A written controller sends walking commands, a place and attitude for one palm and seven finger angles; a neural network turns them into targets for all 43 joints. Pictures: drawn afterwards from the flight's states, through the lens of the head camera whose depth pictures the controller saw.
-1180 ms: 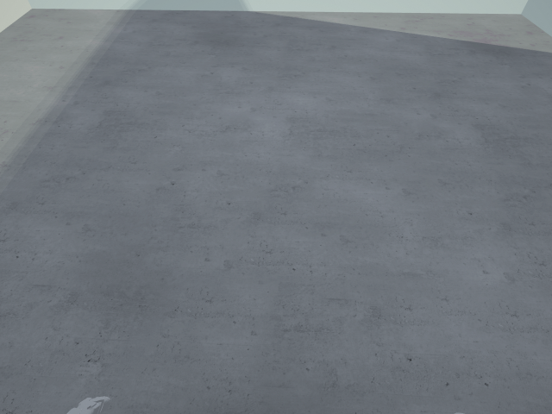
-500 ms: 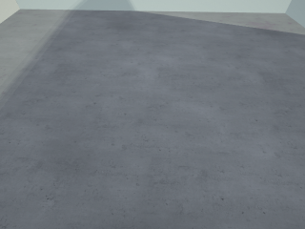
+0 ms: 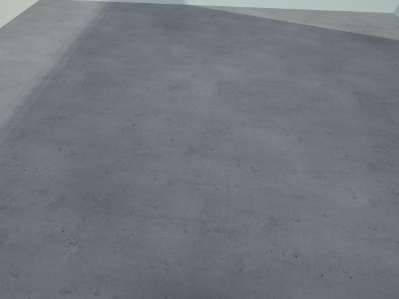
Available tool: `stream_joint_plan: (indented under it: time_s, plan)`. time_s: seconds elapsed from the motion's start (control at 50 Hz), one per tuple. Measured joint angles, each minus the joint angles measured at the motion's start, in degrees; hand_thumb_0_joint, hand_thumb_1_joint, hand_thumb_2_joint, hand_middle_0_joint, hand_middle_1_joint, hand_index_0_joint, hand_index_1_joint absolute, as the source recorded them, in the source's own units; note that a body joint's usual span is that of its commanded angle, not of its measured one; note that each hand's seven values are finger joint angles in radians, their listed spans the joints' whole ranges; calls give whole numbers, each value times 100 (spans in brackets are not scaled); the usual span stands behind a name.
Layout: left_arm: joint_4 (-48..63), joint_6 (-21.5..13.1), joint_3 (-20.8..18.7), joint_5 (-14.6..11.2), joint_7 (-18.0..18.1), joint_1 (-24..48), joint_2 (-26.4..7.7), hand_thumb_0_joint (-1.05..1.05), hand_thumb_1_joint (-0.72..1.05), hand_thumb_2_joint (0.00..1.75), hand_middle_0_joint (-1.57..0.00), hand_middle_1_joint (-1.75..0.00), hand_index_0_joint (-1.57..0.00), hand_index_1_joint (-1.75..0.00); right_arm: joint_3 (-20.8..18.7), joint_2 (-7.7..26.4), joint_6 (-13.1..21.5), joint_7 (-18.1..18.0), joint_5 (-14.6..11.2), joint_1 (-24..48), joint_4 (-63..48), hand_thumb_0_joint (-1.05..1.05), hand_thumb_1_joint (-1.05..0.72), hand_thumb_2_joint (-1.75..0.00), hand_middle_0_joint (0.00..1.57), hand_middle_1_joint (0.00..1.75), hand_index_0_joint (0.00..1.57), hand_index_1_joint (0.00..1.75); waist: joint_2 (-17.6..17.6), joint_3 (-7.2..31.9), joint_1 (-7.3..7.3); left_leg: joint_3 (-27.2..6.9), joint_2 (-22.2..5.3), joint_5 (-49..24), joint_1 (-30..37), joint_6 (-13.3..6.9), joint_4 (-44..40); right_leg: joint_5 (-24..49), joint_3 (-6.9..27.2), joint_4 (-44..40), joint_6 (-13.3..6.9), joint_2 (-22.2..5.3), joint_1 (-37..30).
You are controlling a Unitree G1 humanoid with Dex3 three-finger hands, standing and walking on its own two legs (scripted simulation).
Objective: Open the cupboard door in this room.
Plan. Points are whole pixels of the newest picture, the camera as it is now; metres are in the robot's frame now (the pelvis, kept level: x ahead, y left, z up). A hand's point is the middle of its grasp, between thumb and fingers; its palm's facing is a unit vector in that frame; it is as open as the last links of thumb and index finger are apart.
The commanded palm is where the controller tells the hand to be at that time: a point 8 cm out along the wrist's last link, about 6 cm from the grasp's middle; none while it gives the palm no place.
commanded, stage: turn or walk to find it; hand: left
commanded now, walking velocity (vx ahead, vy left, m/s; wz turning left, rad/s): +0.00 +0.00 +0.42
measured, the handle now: out of the picture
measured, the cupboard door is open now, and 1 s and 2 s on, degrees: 0 0 0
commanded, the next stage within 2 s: none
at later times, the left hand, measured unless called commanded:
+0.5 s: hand out of the picture +0.00 +0.18 -0.15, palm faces +0.23 -0.93 -0.30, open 7.4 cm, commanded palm none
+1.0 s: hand out of the picture -0.13 +0.20 -0.17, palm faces +0.49 -0.83 -0.26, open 7.4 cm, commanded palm none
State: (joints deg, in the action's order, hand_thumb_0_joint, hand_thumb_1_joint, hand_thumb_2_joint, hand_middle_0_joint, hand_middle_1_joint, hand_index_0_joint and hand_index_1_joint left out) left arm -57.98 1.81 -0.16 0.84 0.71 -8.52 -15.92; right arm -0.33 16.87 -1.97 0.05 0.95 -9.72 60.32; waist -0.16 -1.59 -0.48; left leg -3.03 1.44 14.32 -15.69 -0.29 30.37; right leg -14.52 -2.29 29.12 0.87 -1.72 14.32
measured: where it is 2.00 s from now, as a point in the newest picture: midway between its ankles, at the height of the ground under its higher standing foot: outside the picture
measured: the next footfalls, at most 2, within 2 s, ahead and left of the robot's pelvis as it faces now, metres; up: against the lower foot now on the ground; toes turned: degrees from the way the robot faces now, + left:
right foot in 0.38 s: +0.01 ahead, -0.13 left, +0.00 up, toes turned +9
left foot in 0.80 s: -0.08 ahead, +0.11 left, +0.00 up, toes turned +26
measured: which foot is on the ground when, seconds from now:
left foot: down 0.00-0.38, up 0.40-0.78, down 0.80-1.00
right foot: down 0.00-0.10, up 0.12-0.36, down 0.38-0.80, up 0.82-1.00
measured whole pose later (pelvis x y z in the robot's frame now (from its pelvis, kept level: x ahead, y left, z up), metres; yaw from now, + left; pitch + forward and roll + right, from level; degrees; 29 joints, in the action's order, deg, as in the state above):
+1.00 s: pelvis -0.07 -0.01 +0.00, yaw +27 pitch +0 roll +0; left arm -54.9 3.6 -3.9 0.9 0.6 -13.8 -14.9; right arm -1.5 10.8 -1.5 -0.4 1.0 -8.4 53.9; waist 2.0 -4.1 1.5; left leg -0.1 0.4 15.4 -13.2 -1.0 29.0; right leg -25.7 -2.8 58.3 4.6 -5.0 25.7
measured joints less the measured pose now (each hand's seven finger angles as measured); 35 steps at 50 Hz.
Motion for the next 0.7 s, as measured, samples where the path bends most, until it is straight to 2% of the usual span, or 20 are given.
stream_joint_plan:
  time_s: [0.1,0.12,0.16,0.22,0.3,0.38,0.42,0.46,0.5,0.54,0.6,0.7]
  plan:
    - [197,104,-29,11,14,-182,167,1,91,89,-20,-30,-20,-30,-30,-308,-41,39,18,-182,-236,1,-91,-90,20,30,20,30,130,-74,-2,-80,179,174,-324,-90,449,-274,-80,551,65,-174,313]
    - [214,124,-48,5,22,-196,178,1,91,89,-20,-30,-20,-30,-31,-381,-27,40,25,-213,-283,1,-91,-90,20,30,21,30,166,-98,-4,-89,213,172,-359,-116,469,-521,-38,811,81,-175,425]
    - [240,152,-83,2,44,-189,196,1,91,89,-20,-30,-20,-30,-37,-518,11,19,24,-270,-371,1,-91,-90,20,30,21,30,182,-165,-28,-156,248,82,-377,-139,388,-1114,96,1602,95,-81,681]
    - [304,131,-143,-18,58,-156,248,1,91,89,-20,-30,-20,-30,-51,-637,19,-29,30,-352,-439,1,-90,-90,20,30,21,30,100,-223,-55,-341,256,-136,-351,-120,132,-1402,178,2290,133,62,867]
    - [443,87,-182,-57,58,-118,343,1,91,89,-20,-30,-20,-30,-118,-624,-27,-60,44,-417,-481,1,-90,-90,20,30,21,30,-88,-210,-82,-611,254,-375,-369,-24,-114,-1398,203,1888,168,163,678]
    - [608,-11,-193,-64,58,-163,376,1,91,89,-20,-30,-20,-30,-222,-508,-101,-40,14,-467,-536,1,-90,-90,20,30,21,30,-171,-110,-68,-826,359,-424,-562,143,23,-612,223,357,114,166,42]
    - [618,-53,-193,-7,76,-195,429,1,91,89,-20,-30,-20,-30,-313,-404,-161,-31,4,-434,-534,1,-90,-90,20,30,21,30,-271,-128,-60,-700,332,349,-858,139,793,-356,91,356,-103,179,24]
    - [620,-58,-181,18,89,-296,473,1,91,89,-20,-30,-20,-30,-394,-306,-236,-8,22,-415,-506,1,-90,-90,20,30,21,30,-256,-93,-42,-383,308,848,-1189,138,1919,-401,-15,350,-211,83,-53]
    - [590,-60,-166,33,86,-405,496,1,91,89,-20,-30,-20,-30,-447,-211,-259,27,30,-381,-487,1,-91,-90,20,30,21,30,-228,-71,-46,-119,191,774,-1402,182,2855,-366,-106,203,-230,-3,-178]
    - [549,-67,-153,44,78,-486,502,1,91,89,-20,-30,-20,-30,-474,-145,-254,46,28,-364,-486,1,-91,-90,20,30,20,30,-180,-59,-67,55,45,624,-1459,249,3364,-314,-218,85,-226,-88,-269]
    - [512,-92,-146,64,69,-575,504,1,91,89,-20,-30,-20,-30,-473,-101,-270,48,22,-328,-466,1,-91,-90,19,29,20,29,-75,-65,-46,219,-144,659,-1285,334,3335,-284,-380,15,-206,-223,-314]
    - [469,-126,-154,106,39,-695,467,1,91,89,-20,-30,-20,-30,-392,-121,-280,45,-16,-119,-413,1,-91,-90,19,29,20,29,89,-155,100,425,-286,1043,-662,343,2126,-325,-612,129,-116,-434,-216]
